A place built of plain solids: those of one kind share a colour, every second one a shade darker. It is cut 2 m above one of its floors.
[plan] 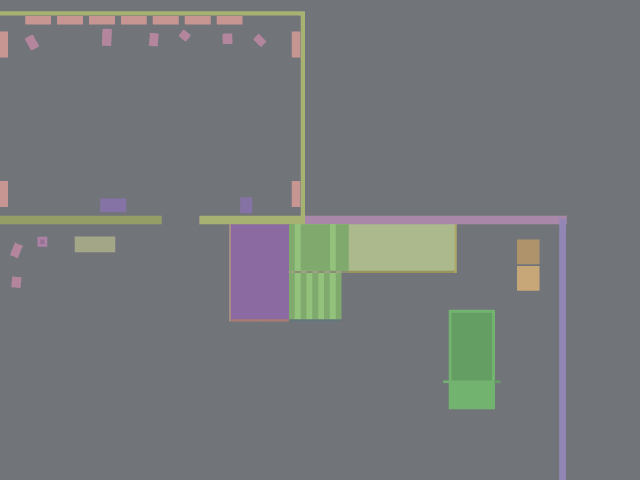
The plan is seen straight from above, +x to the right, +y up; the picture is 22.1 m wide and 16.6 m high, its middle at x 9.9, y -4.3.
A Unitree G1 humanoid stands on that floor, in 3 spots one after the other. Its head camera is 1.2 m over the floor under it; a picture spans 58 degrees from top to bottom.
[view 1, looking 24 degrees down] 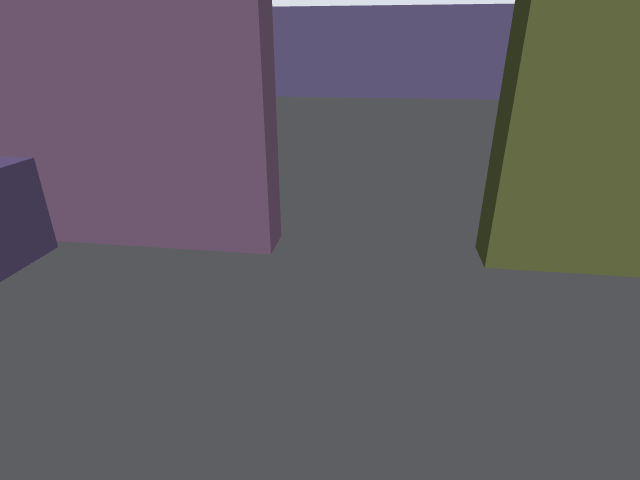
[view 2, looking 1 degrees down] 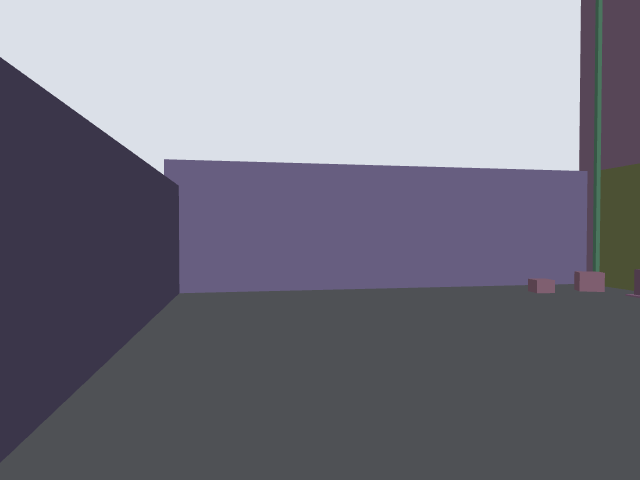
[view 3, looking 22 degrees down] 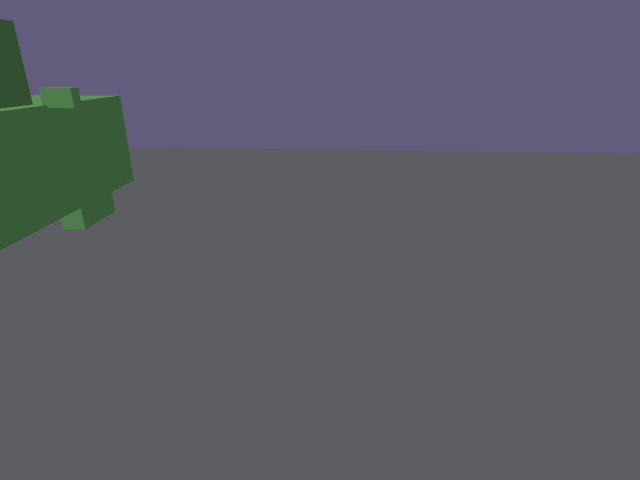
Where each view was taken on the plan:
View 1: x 5.08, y -1.06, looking -82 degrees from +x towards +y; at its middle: ground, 2.95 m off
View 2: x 7.19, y -11.65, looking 170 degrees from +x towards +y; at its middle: boundary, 9.02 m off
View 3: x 12.29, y -6.24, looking -86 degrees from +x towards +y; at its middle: ground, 3.20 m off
